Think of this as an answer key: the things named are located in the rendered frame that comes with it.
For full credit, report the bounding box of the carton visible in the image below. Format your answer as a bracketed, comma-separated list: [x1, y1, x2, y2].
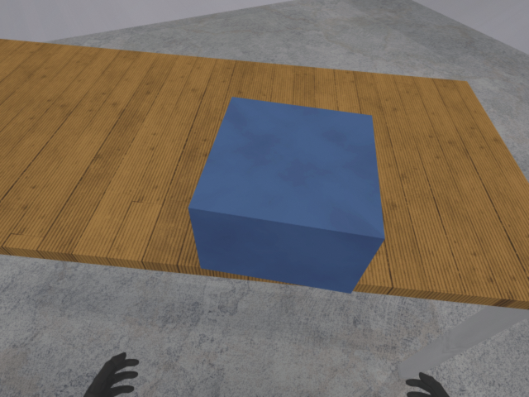
[188, 97, 385, 294]

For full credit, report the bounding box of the robot left hand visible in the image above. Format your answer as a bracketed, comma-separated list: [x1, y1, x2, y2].
[83, 352, 139, 397]

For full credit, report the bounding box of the robot right hand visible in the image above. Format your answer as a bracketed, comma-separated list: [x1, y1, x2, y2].
[406, 372, 450, 397]

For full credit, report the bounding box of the table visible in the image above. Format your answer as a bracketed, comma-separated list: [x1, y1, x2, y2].
[0, 39, 529, 379]

